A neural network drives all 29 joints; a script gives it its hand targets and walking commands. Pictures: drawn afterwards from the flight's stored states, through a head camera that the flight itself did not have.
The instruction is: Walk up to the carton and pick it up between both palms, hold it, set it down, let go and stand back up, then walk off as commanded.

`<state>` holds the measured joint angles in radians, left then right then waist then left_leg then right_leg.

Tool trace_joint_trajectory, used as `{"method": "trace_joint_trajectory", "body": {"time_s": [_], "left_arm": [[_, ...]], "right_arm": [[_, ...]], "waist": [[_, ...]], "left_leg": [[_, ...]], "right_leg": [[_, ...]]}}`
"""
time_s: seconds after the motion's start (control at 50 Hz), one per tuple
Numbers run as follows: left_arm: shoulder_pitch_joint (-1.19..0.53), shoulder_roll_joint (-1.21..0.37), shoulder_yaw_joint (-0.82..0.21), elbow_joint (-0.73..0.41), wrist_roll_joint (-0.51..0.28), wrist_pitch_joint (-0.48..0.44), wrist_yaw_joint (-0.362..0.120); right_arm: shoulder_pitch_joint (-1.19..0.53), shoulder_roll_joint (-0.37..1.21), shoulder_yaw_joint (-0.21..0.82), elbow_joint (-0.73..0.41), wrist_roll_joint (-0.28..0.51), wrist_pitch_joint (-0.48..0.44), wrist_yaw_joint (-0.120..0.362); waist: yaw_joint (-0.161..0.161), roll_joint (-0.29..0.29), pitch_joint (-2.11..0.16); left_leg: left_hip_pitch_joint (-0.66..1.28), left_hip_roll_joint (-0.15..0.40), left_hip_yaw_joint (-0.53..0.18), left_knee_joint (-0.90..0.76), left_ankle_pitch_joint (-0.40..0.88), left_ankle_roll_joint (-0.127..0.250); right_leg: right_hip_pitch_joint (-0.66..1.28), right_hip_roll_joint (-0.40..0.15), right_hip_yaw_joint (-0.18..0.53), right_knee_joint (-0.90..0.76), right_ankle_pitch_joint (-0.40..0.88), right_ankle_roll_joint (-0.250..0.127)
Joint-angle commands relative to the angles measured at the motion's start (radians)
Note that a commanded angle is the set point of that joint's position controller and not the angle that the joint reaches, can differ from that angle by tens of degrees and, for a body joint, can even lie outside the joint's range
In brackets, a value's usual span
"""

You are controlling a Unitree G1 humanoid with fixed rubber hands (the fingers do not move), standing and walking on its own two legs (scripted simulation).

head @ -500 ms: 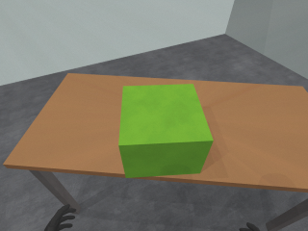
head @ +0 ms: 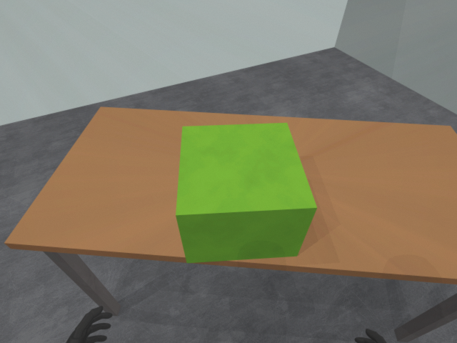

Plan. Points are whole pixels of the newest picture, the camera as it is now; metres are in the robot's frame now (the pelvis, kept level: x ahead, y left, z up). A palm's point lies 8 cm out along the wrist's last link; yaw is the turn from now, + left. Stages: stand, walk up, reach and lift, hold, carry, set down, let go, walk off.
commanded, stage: stand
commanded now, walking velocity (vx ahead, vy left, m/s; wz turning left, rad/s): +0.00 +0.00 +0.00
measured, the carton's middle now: (238, 190) +0.45 +0.00 -0.02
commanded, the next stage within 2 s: walk off in 0.20 s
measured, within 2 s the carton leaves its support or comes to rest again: neither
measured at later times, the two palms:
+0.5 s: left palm out of the picture +0.10 +0.29 -0.09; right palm out of the picture +0.10 -0.27 -0.11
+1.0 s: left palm out of the picture -0.02 +0.32 -0.12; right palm out of the picture +0.00 -0.27 -0.14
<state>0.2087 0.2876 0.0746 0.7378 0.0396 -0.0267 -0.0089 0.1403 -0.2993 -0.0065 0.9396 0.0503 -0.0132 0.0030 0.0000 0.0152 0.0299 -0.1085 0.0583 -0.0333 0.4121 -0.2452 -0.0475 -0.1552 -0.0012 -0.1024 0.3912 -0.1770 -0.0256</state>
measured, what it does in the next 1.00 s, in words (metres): walks backwards: right foot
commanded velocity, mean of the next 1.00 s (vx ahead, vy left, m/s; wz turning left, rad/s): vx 0.00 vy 0.00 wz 0.00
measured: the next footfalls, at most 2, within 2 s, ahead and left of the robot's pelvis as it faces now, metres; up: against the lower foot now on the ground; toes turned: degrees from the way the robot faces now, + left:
right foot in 1.00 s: -0.11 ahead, -0.08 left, +0.00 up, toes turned +1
left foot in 1.58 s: -0.30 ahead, +0.17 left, +0.00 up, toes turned -6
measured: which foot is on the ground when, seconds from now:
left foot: down 0.00-1.00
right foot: down 0.00-0.64, up 0.66-0.98, down 1.00-1.00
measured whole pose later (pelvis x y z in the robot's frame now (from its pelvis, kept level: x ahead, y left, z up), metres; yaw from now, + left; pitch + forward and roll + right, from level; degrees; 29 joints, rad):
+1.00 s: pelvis -0.13 +0.01 -0.04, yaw -1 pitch -3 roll +1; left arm 0.21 0.37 0.07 0.75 0.02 0.05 0.01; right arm 0.15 -0.35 -0.01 0.65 0.05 0.06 -0.01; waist -0.02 0.02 0.18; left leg -0.44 0.03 -0.01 0.71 -0.23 -0.02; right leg -0.27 0.04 0.02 0.76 -0.46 -0.03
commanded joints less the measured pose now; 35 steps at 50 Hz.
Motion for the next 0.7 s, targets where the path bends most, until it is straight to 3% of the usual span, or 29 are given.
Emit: {"method": "trace_joint_trajectory", "body": {"time_s": [0.0,0.02,0.1,0.14,0.16,0.22,0.24,0.26,0.28,0.3,0.32,0.34,0.36,0.38,0.44,0.46,0.48,0.5,0.52,0.54,0.58,0.6,0.62,0.64,0.66,0.68], "left_arm": [[-0.057,0.245,0.030,0.057,-0.019,-0.023,0.007],[-0.049,0.256,0.034,0.062,-0.016,-0.025,0.010],[-0.063,0.250,0.032,0.062,-0.023,-0.026,0.010],[-0.076,0.250,0.032,0.045,-0.012,-0.026,0.011],[-0.079,0.260,0.037,0.045,-0.021,-0.029,0.010],[-0.073,0.269,0.036,0.064,-0.025,-0.025,0.008],[-0.077,0.274,0.043,0.061,-0.014,-0.026,0.012],[-0.069,0.254,0.042,0.061,-0.022,-0.025,0.007],[-0.079,0.243,0.029,0.058,-0.027,-0.021,0.005],[-0.058,0.252,0.035,0.071,-0.025,-0.021,0.007],[-0.083,0.243,0.030,0.067,-0.025,-0.026,0.004],[-0.074,0.251,0.034,0.060,-0.023,-0.027,0.006],[-0.058,0.246,0.035,0.078,-0.021,-0.026,0.010],[-0.036,0.351,0.050,0.057,-0.044,-0.010,0.018],[-0.012,0.370,0.064,0.001,-0.034,-0.001,0.024],[-0.015,0.364,0.065,-0.015,-0.030,0.005,0.026],[-0.027,0.371,0.060,-0.033,-0.022,0.009,0.032],[-0.038,0.378,0.060,-0.045,-0.020,0.015,0.038],[-0.071,0.377,0.057,-0.052,-0.013,0.019,0.042],[-0.083,0.361,0.051,-0.053,-0.018,0.026,0.040],[-0.114,0.372,0.045,-0.064,-0.018,0.040,0.030],[-0.118,0.346,0.043,-0.047,-0.023,0.044,0.026],[-0.069,0.306,0.033,-0.045,-0.033,0.060,0.022],[-0.040,0.265,0.041,-0.041,-0.042,0.073,0.028],[-0.059,0.292,0.056,-0.068,-0.044,0.088,0.036],[-0.070,0.307,0.060,-0.065,-0.049,0.092,0.037]], "right_arm": [[-0.071,-0.253,-0.048,-0.029,-0.092,-0.017,-0.003],[-0.051,-0.243,-0.046,-0.030,-0.088,-0.018,-0.002],[-0.052,-0.263,-0.048,-0.021,-0.093,-0.014,-0.001],[-0.083,-0.239,-0.045,-0.031,-0.091,-0.011,0.002],[-0.076,-0.235,-0.044,-0.030,-0.087,-0.014,0.002],[-0.066,-0.261,-0.048,-0.016,-0.092,-0.020,0.001],[-0.078,-0.239,-0.047,-0.023,-0.090,-0.017,0.000],[-0.069,-0.262,-0.049,-0.018,-0.090,-0.018,0.001],[-0.079,-0.265,-0.051,-0.017,-0.090,-0.019,0.001],[-0.084,-0.259,-0.048,-0.014,-0.091,-0.018,0.002],[-0.060,-0.253,-0.042,-0.010,-0.092,-0.014,-0.003],[-0.056,-0.243,-0.047,-0.012,-0.089,-0.017,0.000],[-0.071,-0.253,-0.047,-0.018,-0.097,-0.016,-0.005],[-0.043,-0.280,-0.091,-0.111,-0.050,0.004,-0.001],[0.040,-0.255,-0.105,-0.151,-0.040,0.020,-0.007],[0.057,-0.237,-0.107,-0.169,-0.042,0.032,-0.007],[0.067,-0.245,-0.113,-0.177,-0.046,0.040,-0.004],[0.072,-0.247,-0.111,-0.188,-0.044,0.051,-0.004],[0.090,-0.253,-0.118,-0.191,-0.049,0.057,-0.003],[0.087,-0.255,-0.120,-0.190,-0.049,0.054,-0.003],[0.166,-0.257,-0.126,-0.187,-0.060,0.057,0.006],[0.184,-0.263,-0.135,-0.184,-0.068,0.051,0.005],[0.179,-0.325,-0.147,-0.197,-0.088,0.048,0.004],[0.134,-0.360,-0.144,-0.227,-0.099,0.040,-0.004],[0.133,-0.389,-0.151,-0.246,-0.080,0.042,-0.008],[0.059,-0.374,-0.139,-0.272,-0.084,0.038,-0.017]], "waist": [[0.008,0.055,0.009],[0.001,0.019,0.012],[-0.003,-0.010,0.021],[0.004,0.018,0.048],[-0.007,0.030,0.002],[-0.004,0.007,0.011],[-0.006,0.039,0.021],[0.004,0.023,-0.017],[-0.008,0.070,0.007],[0.009,0.000,0.020],[-0.012,0.020,0.029],[-0.006,-0.001,0.028],[0.002,0.029,0.033],[-0.003,0.006,0.086],[0.000,-0.058,-0.057],[0.002,-0.098,-0.081],[0.008,-0.145,-0.084],[0.008,-0.165,-0.068],[-0.010,-0.178,-0.042],[-0.019,-0.113,-0.012],[-0.065,-0.110,-0.046],[-0.082,-0.046,-0.045],[-0.073,0.155,-0.023],[-0.056,0.266,0.015],[-0.076,0.250,0.028],[-0.050,0.156,0.080]], "left_leg": [[-0.114,0.070,-0.035,-0.108,0.110,0.070],[-0.091,0.070,-0.032,-0.105,0.133,0.072],[-0.085,0.071,-0.040,-0.102,0.091,0.070],[-0.102,0.071,-0.035,-0.108,0.084,0.071],[-0.097,0.066,-0.029,-0.117,0.061,0.074],[-0.085,0.075,-0.040,-0.126,0.115,0.069],[-0.084,0.073,-0.034,-0.118,0.119,0.065],[-0.091,0.075,-0.038,-0.110,0.114,0.068],[-0.109,0.075,-0.034,-0.111,0.112,0.071],[-0.116,0.069,-0.035,-0.107,0.090,0.071],[-0.110,0.071,-0.028,-0.104,0.085,0.073],[-0.104,0.071,-0.042,-0.109,0.072,0.075],[-0.103,0.075,-0.042,-0.099,0.105,0.080],[-0.184,0.014,-0.005,0.100,0.323,0.078],[-0.139,-0.033,0.055,0.305,0.219,0.083],[-0.151,-0.061,0.060,0.392,0.050,0.088],[-0.198,-0.075,0.047,0.474,-0.222,0.096],[-0.203,-0.065,0.019,0.525,-0.287,0.104],[-0.195,-0.036,-0.013,0.519,-0.296,0.104],[-0.213,-0.040,0.010,0.446,-0.258,0.100],[-0.061,-0.025,0.025,0.245,-0.103,0.114],[-0.035,0.011,-0.026,0.084,-0.005,0.138],[-0.055,0.134,-0.195,-0.017,0.195,0.179],[-0.122,0.277,-0.351,-0.036,0.430,0.242],[-0.259,0.299,-0.426,-0.073,0.397,0.322],[-0.312,0.276,-0.378,-0.055,0.305,0.340]], "right_leg": [[0.057,-0.140,0.119,-0.079,0.100,-0.012],[0.042,-0.139,0.127,-0.082,0.084,-0.014],[0.023,-0.142,0.139,-0.105,0.023,-0.015],[0.011,-0.137,0.131,-0.104,0.020,-0.014],[0.038,-0.135,0.128,-0.097,0.025,-0.010],[0.037,-0.130,0.122,-0.087,0.047,-0.006],[0.032,-0.129,0.129,-0.082,0.044,-0.012],[0.060,-0.130,0.117,-0.085,0.065,-0.012],[0.054,-0.138,0.118,-0.081,0.072,-0.014],[0.049,-0.135,0.118,-0.100,0.022,-0.011],[0.025,-0.148,0.142,-0.107,0.023,-0.013],[0.023,-0.135,0.137,-0.106,-0.007,-0.014],[0.021,-0.147,0.138,-0.109,0.010,-0.016],[-0.038,-0.176,0.162,0.019,0.352,-0.050],[0.012,-0.273,0.212,0.061,0.551,-0.150],[0.001,-0.307,0.258,0.040,0.560,-0.183],[0.011,-0.355,0.303,0.031,0.570,-0.210],[-0.034,-0.369,0.293,0.030,0.551,-0.230],[-0.085,-0.376,0.288,0.029,0.500,-0.222],[-0.086,-0.358,0.260,0.050,0.484,-0.207],[-0.183,-0.303,0.208,0.109,0.324,-0.140],[-0.191,-0.213,0.160,0.237,0.224,-0.076],[-0.275,-0.051,0.085,0.425,0.002,-0.024],[-0.351,0.069,0.163,0.635,-0.434,-0.012],[-0.296,0.107,0.234,0.760,-0.478,-0.028],[-0.292,0.098,0.257,0.831,-0.427,-0.026]]}}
